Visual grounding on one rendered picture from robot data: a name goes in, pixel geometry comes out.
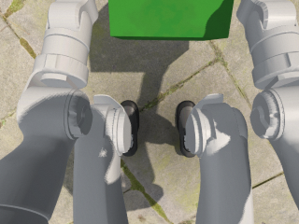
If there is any robot right forearm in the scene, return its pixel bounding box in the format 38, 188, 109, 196
236, 0, 299, 90

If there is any robot left forearm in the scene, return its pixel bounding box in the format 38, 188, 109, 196
16, 0, 99, 128

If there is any robot left upper arm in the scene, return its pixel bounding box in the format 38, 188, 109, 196
0, 86, 93, 224

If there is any carton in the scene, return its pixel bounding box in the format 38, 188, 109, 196
108, 0, 234, 41

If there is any robot right shin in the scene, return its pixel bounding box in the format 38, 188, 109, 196
184, 93, 249, 155

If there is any robot right upper arm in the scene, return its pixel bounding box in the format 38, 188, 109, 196
249, 85, 299, 210

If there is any robot left thigh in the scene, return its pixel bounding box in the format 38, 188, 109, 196
73, 104, 130, 224

